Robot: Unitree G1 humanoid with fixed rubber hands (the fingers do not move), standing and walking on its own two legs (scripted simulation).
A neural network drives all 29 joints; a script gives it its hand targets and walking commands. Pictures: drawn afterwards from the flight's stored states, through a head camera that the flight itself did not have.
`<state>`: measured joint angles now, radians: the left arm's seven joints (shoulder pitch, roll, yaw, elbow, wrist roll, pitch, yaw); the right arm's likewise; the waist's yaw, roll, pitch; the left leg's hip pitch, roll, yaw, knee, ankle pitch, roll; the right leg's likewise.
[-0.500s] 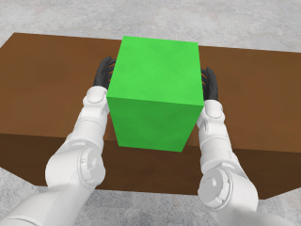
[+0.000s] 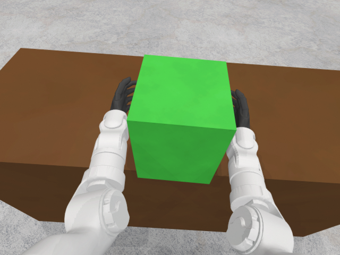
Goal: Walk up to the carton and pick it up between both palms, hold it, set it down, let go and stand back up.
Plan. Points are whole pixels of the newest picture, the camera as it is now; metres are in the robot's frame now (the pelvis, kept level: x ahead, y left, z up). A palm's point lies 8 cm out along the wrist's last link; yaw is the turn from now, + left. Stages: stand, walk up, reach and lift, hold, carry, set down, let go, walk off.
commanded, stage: reach and lift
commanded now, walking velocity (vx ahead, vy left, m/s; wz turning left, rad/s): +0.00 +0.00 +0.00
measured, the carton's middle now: (178, 123) +0.42 -0.01 +0.06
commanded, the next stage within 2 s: none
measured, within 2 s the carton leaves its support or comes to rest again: leaves its support in 1.56 s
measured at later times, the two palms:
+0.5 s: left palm (119, 109) +0.42 +0.14 +0.10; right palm (239, 124) +0.40 -0.15 +0.09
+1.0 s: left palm (119, 110) +0.42 +0.14 +0.10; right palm (239, 125) +0.39 -0.15 +0.09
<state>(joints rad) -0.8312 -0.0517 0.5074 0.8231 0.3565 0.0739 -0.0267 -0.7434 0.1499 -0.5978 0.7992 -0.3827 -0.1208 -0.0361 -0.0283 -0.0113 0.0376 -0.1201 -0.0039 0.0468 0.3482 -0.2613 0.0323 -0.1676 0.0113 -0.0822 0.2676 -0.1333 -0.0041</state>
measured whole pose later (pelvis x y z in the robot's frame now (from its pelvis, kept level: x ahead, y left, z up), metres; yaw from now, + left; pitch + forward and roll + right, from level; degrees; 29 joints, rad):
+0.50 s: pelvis +0.00 +0.00 +0.00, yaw +1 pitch +2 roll -1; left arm -0.83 -0.06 0.50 0.80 0.36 0.09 -0.03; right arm -0.73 0.15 -0.58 0.80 -0.35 -0.14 -0.04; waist -0.03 -0.02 0.04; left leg -0.12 -0.01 0.04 0.33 -0.25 0.03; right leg -0.16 0.01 -0.09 0.24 -0.12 -0.01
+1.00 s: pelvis +0.00 +0.00 +0.00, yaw +1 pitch +4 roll -2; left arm -0.80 -0.05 0.46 0.81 0.34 0.06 -0.01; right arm -0.71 0.13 -0.57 0.84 -0.36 -0.21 -0.06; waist -0.04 -0.02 -0.01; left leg -0.15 -0.01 0.03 0.33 -0.24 0.03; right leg -0.18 0.01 -0.10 0.23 -0.11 -0.01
